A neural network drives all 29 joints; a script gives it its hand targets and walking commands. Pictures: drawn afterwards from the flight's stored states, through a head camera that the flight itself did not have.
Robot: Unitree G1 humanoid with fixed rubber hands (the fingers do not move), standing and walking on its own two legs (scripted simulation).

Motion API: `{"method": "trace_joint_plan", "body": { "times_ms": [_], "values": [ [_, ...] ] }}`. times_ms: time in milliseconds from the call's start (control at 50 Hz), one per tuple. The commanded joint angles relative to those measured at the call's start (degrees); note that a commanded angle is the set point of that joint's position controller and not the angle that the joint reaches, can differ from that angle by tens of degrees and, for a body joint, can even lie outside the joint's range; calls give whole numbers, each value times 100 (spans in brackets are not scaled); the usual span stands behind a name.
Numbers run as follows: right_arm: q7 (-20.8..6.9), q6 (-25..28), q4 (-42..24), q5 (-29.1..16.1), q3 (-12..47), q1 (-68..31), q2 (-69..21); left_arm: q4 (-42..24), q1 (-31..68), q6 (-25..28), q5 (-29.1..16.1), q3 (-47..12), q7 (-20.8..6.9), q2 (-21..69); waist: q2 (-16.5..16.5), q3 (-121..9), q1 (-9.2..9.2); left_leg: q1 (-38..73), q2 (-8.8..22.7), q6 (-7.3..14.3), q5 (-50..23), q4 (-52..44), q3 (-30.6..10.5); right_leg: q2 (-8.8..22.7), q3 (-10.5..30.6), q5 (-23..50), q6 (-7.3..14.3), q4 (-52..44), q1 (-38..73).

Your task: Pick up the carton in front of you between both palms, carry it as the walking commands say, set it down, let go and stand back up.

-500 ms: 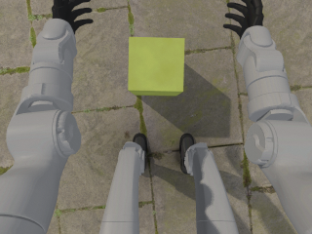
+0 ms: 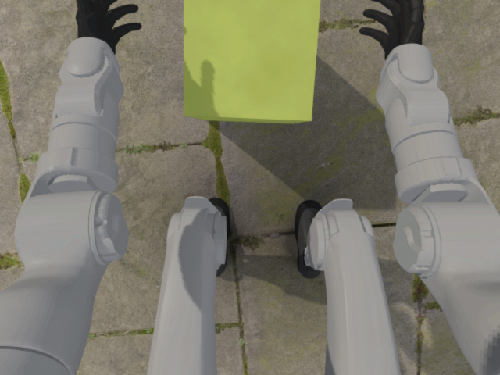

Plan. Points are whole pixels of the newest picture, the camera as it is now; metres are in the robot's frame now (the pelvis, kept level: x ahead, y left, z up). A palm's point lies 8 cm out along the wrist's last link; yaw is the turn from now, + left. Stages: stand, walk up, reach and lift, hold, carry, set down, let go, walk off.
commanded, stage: reach and lift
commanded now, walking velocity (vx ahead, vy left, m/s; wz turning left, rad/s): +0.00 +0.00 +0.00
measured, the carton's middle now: (250, 69) +0.52 +0.04 -0.37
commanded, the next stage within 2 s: none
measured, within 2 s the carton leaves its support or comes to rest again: leaves its support in 1.26 s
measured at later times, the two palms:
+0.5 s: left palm (151, 59) +0.52 +0.22 -0.31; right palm (356, 66) +0.52 -0.15 -0.31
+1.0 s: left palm (165, 56) +0.52 +0.19 -0.30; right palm (338, 66) +0.52 -0.11 -0.30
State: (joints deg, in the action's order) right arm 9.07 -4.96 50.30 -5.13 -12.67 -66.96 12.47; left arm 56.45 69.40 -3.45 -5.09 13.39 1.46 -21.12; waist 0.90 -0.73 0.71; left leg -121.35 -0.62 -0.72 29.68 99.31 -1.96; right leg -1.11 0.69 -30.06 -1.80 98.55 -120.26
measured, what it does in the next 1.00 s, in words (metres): lowers itself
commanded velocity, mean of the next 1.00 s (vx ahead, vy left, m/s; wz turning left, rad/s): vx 0.00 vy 0.00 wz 0.00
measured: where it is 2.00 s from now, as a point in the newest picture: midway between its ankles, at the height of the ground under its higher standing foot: (263, 251)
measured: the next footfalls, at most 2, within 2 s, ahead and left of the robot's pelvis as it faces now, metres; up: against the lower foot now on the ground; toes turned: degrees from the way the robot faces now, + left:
none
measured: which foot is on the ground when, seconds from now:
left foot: down 0.00-1.00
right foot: down 0.00-1.00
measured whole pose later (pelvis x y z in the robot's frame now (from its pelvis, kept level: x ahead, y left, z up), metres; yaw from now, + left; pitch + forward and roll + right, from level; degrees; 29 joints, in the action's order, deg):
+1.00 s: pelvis -0.04 +0.00 -0.12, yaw -1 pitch +36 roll -3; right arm 11.3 -2.5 65.0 -11.6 -7.3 -86.8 13.0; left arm 71.4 91.1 -2.5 -13.2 -0.2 5.0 -22.9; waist 1.7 23.7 1.1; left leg -129.6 -0.6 -0.4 31.7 125.3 -2.2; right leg -2.4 0.7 -31.9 -3.2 123.9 -128.1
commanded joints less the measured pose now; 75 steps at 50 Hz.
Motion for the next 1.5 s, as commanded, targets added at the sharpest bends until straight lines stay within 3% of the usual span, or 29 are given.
{"method": "trace_joint_plan", "body": {
  "times_ms": [0, 120, 220, 340, 400, 480, 560, 760, 920, 960, 1040, 1080, 1140, 1240, 1340, 1380, 1420, 1480],
  "values": [
    [125, -4, -721, -338, 249, -1610, 694, -711, 1846, 23, -352, -283, 72, -1002, -293, -6971, 91, 3795, -211, -190, -2690, 3, 410, -341, -375, 2408, -135, 102, 3523],
    [192, -203, -241, -594, 361, -2504, 912, -66, 2655, -159, -586, -562, 159, -1226, -254, -6129, 124, 2992, -69, -134, -1346, 498, 432, -252, -399, 1228, -84, 654, 3234],
    [95, -101, 533, -600, 359, -2907, 994, 691, 3034, -84, -586, -664, 157, -1247, -187, -5134, 125, 2499, 45, -77, -863, 882, 313, -174, -358, 765, -82, 1051, 2689],
    [-2, 144, 964, -689, 440, -3349, 1173, 940, 3477, 119, -666, -842, 171, -1315, -234, -4788, 98, 2559, 100, -71, -1164, 1351, 170, -131, -338, 1059, -97, 1592, 2404],
    [25, 252, 867, -843, 560, -3557, 1340, 749, 3716, 197, -836, -1036, 240, -1392, -295, -5352, 70, 3046, 83, -84, -1649, 1604, 152, -141, -378, 1470, -88, 1853, 2541],
    [99, 319, 687, -949, 761, -3416, 1200, 521, 3643, 258, -1011, -1160, 261, -1437, -54, -5575, 88, 3110, 24, -49, -2068, 1769, 147, -194, -433, 1886, -114, 2055, 2679],
    [132, 342, 462, -1018, 816, -3073, 1024, 543, 3257, 253, -987, -1190, 277, -1283, -208, -5776, 184, 3497, -15, -64, -2513, 1861, 175, -271, -470, 2113, -143, 2103, 2606],
    [84, 332, 973, -748, 501, -2882, 903, 870, 3252, 225, -821, -1163, 208, -962, -364, -4484, -18, 2604, -3, -99, -1588, 1650, 134, -276, -455, 1380, -115, 1886, 1991],
    [55, 334, 921, -726, 720, -3523, 194, 889, 3749, 198, -803, -1395, 179, -271, -206, -4408, 118, 2495, -93, -81, -1223, 1526, 178, -371, -390, 1198, -98, 1818, 2430],
    [-31, 322, 822, -538, 736, -3767, -399, 864, 4008, 159, -770, -1580, 32, 543, -223, -4327, 19, 2532, -172, -80, -1177, 1535, 177, -444, -419, 1159, -60, 1815, 2530],
    [-904, 44, 639, -200, 1093, -4831, -3737, 672, 4822, -109, -548, -1966, -838, 3910, -225, -3929, 34, 2296, -389, 6, -1110, 1649, 222, -661, -469, 1061, -25, 1934, 2181],
    [-1257, -144, 469, -21, 1012, -4929, -4513, 452, 4734, -309, -367, -1822, -1208, 4754, -159, -3768, 78, 2081, -459, 34, -1081, 1697, 339, -712, -551, 977, 9, 1985, 2028],
    [-1504, -328, 194, 22, 1031, -4808, -5108, 110, 4564, -495, -340, -1779, -1489, 5341, -87, -3900, 158, 1977, -487, 34, -1299, 1764, 444, -733, -616, 1159, 47, 2044, 2044],
    [-1523, -446, -413, -455, 1554, -4804, -6026, -1025, 4777, -614, -692, -2234, -1524, 5894, -9, -5856, 270, 2853, -522, 23, -2277, 1828, 556, -797, -689, 2065, 58, 2182, 2640],
    [-1503, -753, -1444, -675, 2049, -4796, -6689, -2425, 4876, -916, -744, -2639, -1371, 6361, -469, -8398, 349, 4764, -591, -16, -3552, 1713, 567, -881, -780, 2694, -9, 1990, 2735],
    [-1502, -882, -1686, -609, 2208, -4753, -6826, -2478, 4511, -1076, -546, -2698, -1249, 6760, -604, -8576, 400, 5058, -625, -49, -3580, 1562, 596, -941, -800, 2506, -22, 1790, 2419],
    [-1521, -989, -1828, -461, 2251, -4687, -6864, -2330, 4056, -1240, -316, -2564, -1204, 7004, -543, -8261, 460, 4758, -659, -58, -3118, 1278, 637, -967, -767, 2092, -18, 1522, 2328],
    [-1539, -1138, -1559, -7, 1937, -4320, -6857, -1794, 3554, -1443, 11, -2255, -1269, 7295, -419, -7216, 302, 3797, -715, -80, -2041, 800, 673, -965, -736, 1351, 13, 1054, 2239]
  ]
}}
